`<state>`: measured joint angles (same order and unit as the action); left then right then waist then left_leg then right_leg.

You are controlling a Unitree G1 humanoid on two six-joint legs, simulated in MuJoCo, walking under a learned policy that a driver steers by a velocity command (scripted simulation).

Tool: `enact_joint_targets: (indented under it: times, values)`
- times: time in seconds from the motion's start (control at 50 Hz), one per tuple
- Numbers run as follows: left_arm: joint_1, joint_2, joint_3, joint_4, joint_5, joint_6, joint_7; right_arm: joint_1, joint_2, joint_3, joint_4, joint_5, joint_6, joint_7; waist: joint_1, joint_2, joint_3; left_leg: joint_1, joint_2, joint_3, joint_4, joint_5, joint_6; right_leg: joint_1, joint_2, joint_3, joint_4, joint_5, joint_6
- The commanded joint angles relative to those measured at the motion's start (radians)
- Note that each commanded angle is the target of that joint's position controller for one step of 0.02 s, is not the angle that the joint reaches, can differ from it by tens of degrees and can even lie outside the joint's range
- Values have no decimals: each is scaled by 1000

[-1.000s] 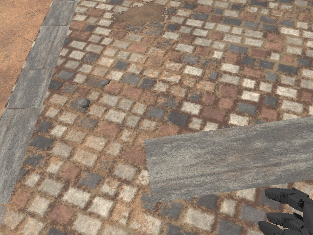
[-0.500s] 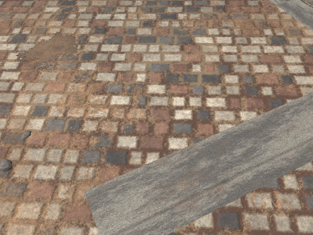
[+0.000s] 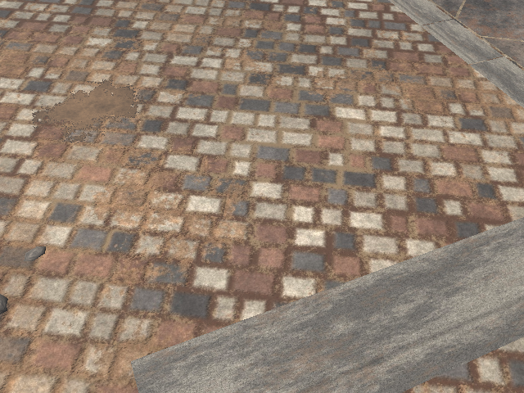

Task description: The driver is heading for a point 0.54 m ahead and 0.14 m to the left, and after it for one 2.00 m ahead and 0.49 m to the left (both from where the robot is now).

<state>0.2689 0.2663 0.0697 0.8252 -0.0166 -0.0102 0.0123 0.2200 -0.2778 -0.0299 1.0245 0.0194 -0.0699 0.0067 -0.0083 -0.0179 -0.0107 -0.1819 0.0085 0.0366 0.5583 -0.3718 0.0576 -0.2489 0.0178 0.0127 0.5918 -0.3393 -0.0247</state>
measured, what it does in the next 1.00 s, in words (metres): walks ahead, turning left: right foot, then left foot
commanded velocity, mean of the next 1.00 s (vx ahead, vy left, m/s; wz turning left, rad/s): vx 0.42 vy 0.00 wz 0.25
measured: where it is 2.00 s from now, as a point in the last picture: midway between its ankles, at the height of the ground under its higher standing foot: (248, 359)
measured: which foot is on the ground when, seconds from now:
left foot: down 0.00-0.40, up 0.42-0.92, down 0.94-1.00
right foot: up 0.00-0.36, down 0.38-0.92, up 0.94-1.00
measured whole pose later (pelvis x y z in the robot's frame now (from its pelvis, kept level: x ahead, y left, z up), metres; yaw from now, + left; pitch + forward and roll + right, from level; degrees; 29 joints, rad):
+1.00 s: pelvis +0.47 +0.03 -0.01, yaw +18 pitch +2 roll -2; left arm 0.22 0.29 0.06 0.88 0.00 -0.05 0.02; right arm 0.09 -0.28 -0.07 0.73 0.00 -0.04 0.04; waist 0.02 0.01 0.09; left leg -0.52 -0.03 0.03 0.62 -0.13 0.10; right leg -0.24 -0.04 -0.07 1.11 -0.59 0.06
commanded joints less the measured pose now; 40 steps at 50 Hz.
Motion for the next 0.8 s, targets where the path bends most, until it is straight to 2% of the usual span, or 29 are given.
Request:
enact_joint_targets:
  times: [0.02, 0.04, 0.06, 0.08, 0.1, 0.12, 0.16, 0.2, 0.22, 0.28, 0.32, 0.34, 0.36, 0.38, 0.4, 0.42, 0.44, 0.46, 0.48, 0.5, 0.52, 0.54, 0.58, 0.62, 0.68, 0.74, 0.78, 0.8]
  values:
    - [-283, 87, 12, -170, -8, -61, 1, 232, -233, -57, 38, -10, -23, 2, -138, 260, 120, 329, 372, -589, -368, 5, 228, -576, 24, -27, 297, -214, 22]
    - [-238, 109, 21, -150, -18, -74, -4, 221, -172, -43, 26, -18, -31, -1, -112, 173, 121, 383, 366, -556, -340, 109, 227, -648, -21, 32, 414, -207, 14]
    - [-194, 95, 18, -130, -23, -81, -11, 208, -148, -38, 17, -13, -36, -1, -86, 147, 98, 431, 340, -498, -322, 185, 203, -687, -47, 40, 468, -140, 5]
    - [-196, 93, 18, -128, -18, -84, -17, 198, -146, -37, 10, -6, -36, 2, -79, 131, 97, 446, 331, -440, -327, 265, 184, -722, -74, 32, 480, -79, 1]
    - [-213, 94, 20, -129, -11, -83, -22, 193, -124, -29, 7, -7, -31, 2, -73, 115, 94, 432, 313, -372, -337, 355, 160, -710, -97, 24, 466, -21, 0]
    - [-223, 79, 18, -134, -8, -83, -29, 188, -107, -22, 2, -12, -23, 1, -67, 114, 89, 390, 282, -311, -352, 412, 141, -661, -105, 5, 423, 32, 5]
    - [-261, 37, 3, -147, -5, -78, -42, 170, -105, -18, -13, -17, -9, -7, -66, 118, 97, 290, 226, -207, -385, 467, 124, -559, -90, -43, 304, 137, 24]
    - [-330, 3, -14, -170, -7, -76, -49, 168, -127, -19, -23, -20, -7, -17, -80, 120, 120, 167, 182, -132, -423, 459, 108, -422, -61, -79, 145, 253, 30]
    - [-359, 1, -17, -180, -8, -76, -52, 186, -141, -22, -21, -19, -8, -20, -87, 125, 130, 132, 181, -119, -444, 448, 109, -367, -47, -91, 82, 295, 28]
    - [-395, 38, -12, -199, -15, -73, -56, 226, -161, -32, -5, -2, -13, -22, -78, 144, 153, 166, 224, -116, -454, 457, 106, -313, -42, -71, -18, 333, 1]
    - [-375, 72, -1, -198, -13, -75, -58, 219, -168, -39, -5, 3, -11, -21, -40, 145, 129, 231, 251, -102, -390, 637, 88, -265, -31, -63, -55, 309, -33]
    - [-330, 94, 10, -188, -9, -75, -55, 213, -179, -45, -7, 3, -7, -21, -6, 156, 84, 255, 256, -88, -320, 813, 77, -191, -11, -75, -54, 289, -53]
    - [-223, 123, 27, -157, -8, -72, -50, 201, -183, -48, -9, 0, 0, -22, 58, 159, 11, 248, 240, -61, -191, 976, 60, -47, 15, -94, -56, 278, -79]
    - [-61, 157, 48, -106, -9, -68, -39, 201, -168, -43, -15, -5, 6, -22, 134, 144, -82, 153, 200, -50, -1, 1005, 36, 188, 18, -88, -59, 282, -108]
    - [125, 221, 68, -68, 1, -60, -23, 202, -124, -26, -44, -28, 5, -21, 195, 24, -220, -98, 142, -37, 317, 665, 9, 511, -183, 139, -26, 239, -163]
    - [148, 262, 62, -47, 17, -61, -32, 342, 33, 13, -50, -11, -11, -14, 99, -262, -403, -377, -47, -85, 657, -168, -30, 719, -433, 644, -211, -63, -309]
    - [115, 166, 38, -50, 12, -67, -34, 243, -101, -21, -52, 21, -30, -6, 136, -158, -298, -461, -7, -195, 773, -190, -16, 595, -412, 695, -318, -185, -269]
    - [27, 135, 26, -52, 7, -75, -31, 147, -144, -40, -94, 44, -39, -5, 109, -129, -122, -521, 38, -163, 781, -100, -1, 438, -386, 529, -347, -148, -222]
    - [-41, 114, 19, -52, 8, -85, -33, 113, -128, -39, -100, 37, -39, -13, 74, -56, -48, -482, 88, -145, 741, -9, 2, 293, -350, 401, -375, -24, -197]
    - [-85, 90, 14, -46, 16, -95, -38, 112, -108, -45, -97, 21, -32, -20, 40, -44, -11, -433, 117, -144, 695, 49, -1, 187, -312, 299, -403, 69, -177]
    - [-116, 67, 9, -38, 26, -104, -41, 149, -83, -47, -88, 17, -14, -22, 2, -64, -4, -369, 141, -154, 672, 85, -1, 120, -283, 215, -432, 114, -162]
    - [-127, 55, 8, -26, 27, -110, -42, 167, -57, -46, -85, 19, 1, -23, -14, -72, 3, -338, 148, -153, 653, 93, -3, 78, -274, 170, -459, 131, -163]
    - [-124, 61, 11, -1, 24, -120, -38, 146, -41, -50, -104, 18, 26, -27, -27, -62, 43, -363, 156, -152, 614, 108, -14, 26, -271, 89, -501, 167, -170]
    - [-108, 87, 19, 17, 31, -123, -26, 83, -48, -55, -139, 10, 38, -29, -25, -44, 76, -448, 159, -168, 553, 188, -29, 31, -277, 38, -525, 183, -176]
    - [-77, 109, 23, 34, 35, -118, -8, 15, -47, -56, -171, 2, 28, -14, -9, -20, 87, -512, 145, -166, 404, 350, -43, 87, -267, -50, -527, 253, -167]
    - [-44, 134, 27, 43, 27, -109, 4, -97, -28, -43, -213, -2, 19, 9, 32, 2, 107, -498, 133, -86, 241, 447, -44, 125, -258, -139, -528, 304, -149]
    - [6, 148, 32, 58, 20, -97, 8, -171, -15, -34, -250, -3, 17, 23, 65, 16, 127, -523, 127, -54, 166, 445, -34, 197, -276, -168, -508, 334, -146]
    - [14, 151, 32, 63, 18, -87, 10, -201, -13, -31, -271, -4, 16, 30, 72, 20, 143, -535, 119, -38, 124, 428, -28, 232, -280, -190, -474, 408, -140]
